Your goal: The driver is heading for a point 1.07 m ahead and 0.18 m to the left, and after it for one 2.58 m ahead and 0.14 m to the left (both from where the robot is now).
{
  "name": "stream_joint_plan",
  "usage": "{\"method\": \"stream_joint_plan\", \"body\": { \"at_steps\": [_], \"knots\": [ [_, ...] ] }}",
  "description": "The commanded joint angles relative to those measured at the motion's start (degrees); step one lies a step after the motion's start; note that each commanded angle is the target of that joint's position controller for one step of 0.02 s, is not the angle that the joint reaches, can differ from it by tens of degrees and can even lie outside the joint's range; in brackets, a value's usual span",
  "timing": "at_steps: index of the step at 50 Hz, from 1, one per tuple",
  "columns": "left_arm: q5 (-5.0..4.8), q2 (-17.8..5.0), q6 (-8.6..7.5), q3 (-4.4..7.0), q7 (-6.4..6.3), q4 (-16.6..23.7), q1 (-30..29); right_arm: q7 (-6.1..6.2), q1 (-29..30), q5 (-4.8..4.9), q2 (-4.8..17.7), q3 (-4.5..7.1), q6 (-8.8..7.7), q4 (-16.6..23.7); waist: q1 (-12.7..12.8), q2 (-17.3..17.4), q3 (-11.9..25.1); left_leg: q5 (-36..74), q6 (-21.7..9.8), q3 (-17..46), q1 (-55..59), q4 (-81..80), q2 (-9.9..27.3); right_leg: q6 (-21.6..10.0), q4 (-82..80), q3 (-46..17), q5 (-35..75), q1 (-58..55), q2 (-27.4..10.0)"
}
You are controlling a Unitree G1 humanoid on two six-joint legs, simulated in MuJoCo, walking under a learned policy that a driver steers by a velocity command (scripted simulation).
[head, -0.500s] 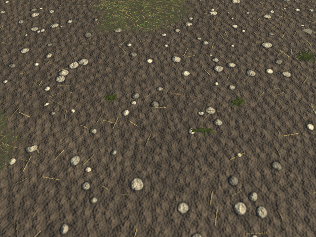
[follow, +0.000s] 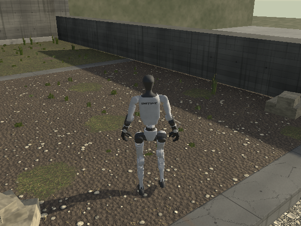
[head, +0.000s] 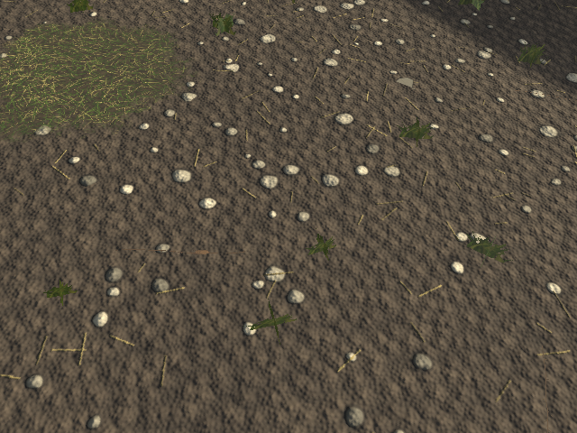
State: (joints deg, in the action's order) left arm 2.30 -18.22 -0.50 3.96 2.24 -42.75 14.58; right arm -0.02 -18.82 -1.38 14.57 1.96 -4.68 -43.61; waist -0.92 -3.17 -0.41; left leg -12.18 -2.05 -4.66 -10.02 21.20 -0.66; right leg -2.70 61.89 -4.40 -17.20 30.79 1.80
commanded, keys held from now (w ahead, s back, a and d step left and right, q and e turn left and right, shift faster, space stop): w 0.10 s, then w+q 0.88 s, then w+e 0.02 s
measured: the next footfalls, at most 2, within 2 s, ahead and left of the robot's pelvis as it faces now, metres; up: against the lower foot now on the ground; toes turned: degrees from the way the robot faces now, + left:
right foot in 0.26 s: +0.27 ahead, -0.13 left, +0.00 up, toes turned -2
left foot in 0.78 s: +0.52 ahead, +0.12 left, +0.00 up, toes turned +21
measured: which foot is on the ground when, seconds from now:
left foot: down 0.00-0.26, up 0.28-0.76, down 0.78-1.00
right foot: up 0.00-0.24, down 0.26-0.80, up 0.82-1.00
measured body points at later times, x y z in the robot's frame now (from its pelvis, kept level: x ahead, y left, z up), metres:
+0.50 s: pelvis +0.25 -0.04 +0.00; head +0.26 -0.06 +0.45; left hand +0.27 +0.22 -0.12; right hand +0.35 -0.30 -0.13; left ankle +0.27 +0.10 -0.66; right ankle +0.23 -0.13 -0.74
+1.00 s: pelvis +0.49 +0.06 +0.00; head +0.51 +0.08 +0.44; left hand +0.51 +0.35 -0.12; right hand +0.66 -0.17 -0.12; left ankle +0.48 +0.10 -0.74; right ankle +0.57 -0.09 -0.66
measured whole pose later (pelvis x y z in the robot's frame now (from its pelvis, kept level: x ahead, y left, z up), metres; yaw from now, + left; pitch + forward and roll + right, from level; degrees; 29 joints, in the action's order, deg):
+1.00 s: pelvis +0.49 +0.06 +0.00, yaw +24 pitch +0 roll +0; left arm 2.6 -14.7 -2.4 2.2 0.5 -43.7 10.5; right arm -0.7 -17.7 -0.1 15.5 4.1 -1.5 -47.6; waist -0.5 -1.4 -3.1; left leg -10.3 -7.9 0.1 -11.6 21.8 -7.7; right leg 1.6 63.2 -1.6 -16.6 32.2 -6.6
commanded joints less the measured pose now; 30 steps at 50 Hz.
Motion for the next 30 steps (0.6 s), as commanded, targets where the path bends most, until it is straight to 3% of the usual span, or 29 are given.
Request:
{"method": "stream_joint_plan", "body": {
  "at_steps": [1, 5, 8, 10, 11, 12, 13, 14, 15, 16, 17, 19, 23, 27, 30],
  "knots": [
    [0.23, -0.7, -0.46, -0.34, 0.66, 4.0, -1.1, -0.45, -1.3, 0.26, 6.0, 1.44, -1.43, 1.2, 1.1, 9.5, -1.6, 15.1, -8.2, 10.9, 3.5, -12.0, 14.2, 0.8, -4.5, -1.3, 5.2, 7.3, -1.8],
    [-0.06, 1.2, -1.13, -1.92, 1.50, 6.5, -10.2, -0.78, -3.4, 0.64, 6.8, 1.73, -1.01, -1.1, -0.5, 9.3, -2.6, 17.0, -7.0, 4.7, 1.5, -12.5, 12.0, 1.0, -19.8, 4.4, 12.5, 1.5, -3.2],
    [-0.17, 0.6, -1.54, -2.19, 1.16, 7.7, -13.9, -0.89, -7.0, 0.92, 8.4, 2.11, -0.42, -3.4, -1.4, 9.1, -3.2, 19.4, -7.0, 7.2, 2.8, -10.8, 13.4, 0.1, -26.0, 7.1, 10.9, -3.2, -3.2],
    [-0.15, -0.2, -2.11, -1.93, 0.44, 7.3, -12.2, -0.75, -7.4, 0.63, 9.8, 2.47, 0.17, -4.3, -0.3, 8.8, -2.8, 24.5, -6.7, 8.6, 4.9, -6.9, 14.4, -0.9, -29.3, 7.5, 7.4, -7.0, -1.9],
    [0.12, -0.8, -2.63, -1.57, -0.08, 5.9, -7.7, -0.65, -7.1, 0.74, 10.2, 2.51, 0.43, -4.7, 2.2, 7.8, -1.0, 29.9, -5.9, 7.8, 4.7, -1.3, 13.4, -1.5, -32.8, 7.8, 7.6, -13.4, -0.6],
    [0.97, -2.7, -3.39, -0.70, -0.83, 3.0, 0.2, -0.67, -7.8, 0.95, 9.0, 2.13, 0.51, -5.0, 5.3, 5.0, 3.8, 31.0, -4.8, 5.5, 1.8, 9.3, 10.3, -2.8, -35.0, 6.8, 8.1, -24.8, -0.6],
    [2.32, -7.0, -3.91, 0.49, -1.83, 1.7, 10.1, -0.80, -6.8, 1.24, 6.4, 1.25, 0.27, -2.8, 9.5, -1.4, 11.9, 15.3, -3.4, 3.2, -7.6, 25.4, 7.1, -5.5, -37.2, -6.3, 0.5, -38.6, -13.3],
    [2.01, -12.8, -3.43, 1.76, -2.65, 1.8, 11.9, -0.75, -12.4, 2.24, 0.0, -0.15, 0.48, -0.8, 6.9, -13.7, 18.4, -19.4, -1.7, 1.1, -24.6, 43.1, -1.5, -11.2, -43.4, -30.0, -1.2, -49.7, -29.0],
    [0.05, -9.3, -2.84, 1.36, -2.89, 2.0, 10.1, 0.01, -9.0, 0.82, 7.1, 1.76, 1.51, -2.3, 7.8, -4.4, 14.4, -17.5, -2.5, 7.0, -28.1, 48.2, 0.4, -11.3, -45.3, -30.4, -4.2, -43.3, -27.0],
    [-0.39, -5.3, -3.01, 0.10, -2.86, 1.9, 5.5, -0.32, -5.5, 0.86, 6.7, 2.04, 1.63, -1.7, 5.3, -2.4, 6.4, -12.3, -2.9, 8.3, -28.7, 47.4, 2.8, -9.6, -46.4, -21.3, -1.9, -36.5, -23.6],
    [-0.62, -2.5, -3.45, -0.62, -2.57, 1.5, 2.7, -0.62, -4.6, 1.07, 5.1, 1.77, 1.72, -2.0, 3.7, -2.2, 2.7, -8.8, -2.6, 7.8, -27.0, 44.8, 4.4, -7.9, -48.6, -14.5, 3.4, -31.0, -20.7],
    [-0.96, 0.0, -4.24, -1.25, -2.68, 0.9, 0.9, -1.26, -5.9, -0.10, 4.2, 1.99, 3.08, -3.4, 1.0, -4.0, 0.0, -6.1, -1.3, 7.2, -23.1, 42.6, 5.5, -5.5, -51.2, -6.1, 9.8, -24.9, -17.1],
    [-1.40, -0.9, -5.91, -0.61, -2.83, -1.2, 2.8, -2.46, -1.3, -0.43, 2.3, 2.19, 4.46, -2.0, -0.2, -1.6, -1.5, 0.1, -0.2, 6.6, -26.8, 42.0, 5.9, -6.4, -54.1, 1.3, 17.4, -24.7, -16.8],
    [-1.13, -0.5, -5.82, -0.46, -2.92, -3.4, 5.3, -3.18, 6.6, -0.51, 1.6, 1.84, 4.60, 0.6, 0.8, -0.9, -3.7, 7.4, 0.7, 5.6, -31.0, 34.2, 6.4, -6.6, -54.7, 7.7, 19.9, -26.2, -16.1],
    [-1.06, -1.6, -5.74, -0.12, -3.03, -4.6, 6.6, -3.93, 12.7, -0.53, 0.9, 1.10, 4.39, 2.7, 2.1, -1.0, -5.0, 12.0, -0.2, 2.6, -28.0, 24.6, 6.0, -5.9, -54.4, 11.9, 22.1, -26.6, -15.9]
  ]
}}
Keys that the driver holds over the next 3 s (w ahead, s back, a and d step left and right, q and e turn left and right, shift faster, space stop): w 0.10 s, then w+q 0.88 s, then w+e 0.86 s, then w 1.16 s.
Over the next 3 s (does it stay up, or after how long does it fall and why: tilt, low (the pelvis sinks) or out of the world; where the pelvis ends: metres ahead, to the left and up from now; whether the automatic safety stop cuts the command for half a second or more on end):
stays up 1.56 0.21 -0.02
